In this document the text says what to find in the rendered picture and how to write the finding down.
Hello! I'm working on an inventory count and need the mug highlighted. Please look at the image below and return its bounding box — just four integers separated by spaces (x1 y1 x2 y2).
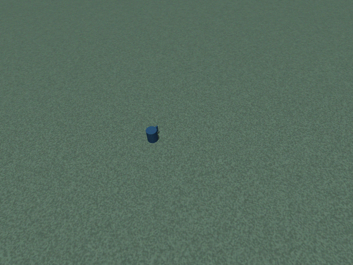
146 126 158 143

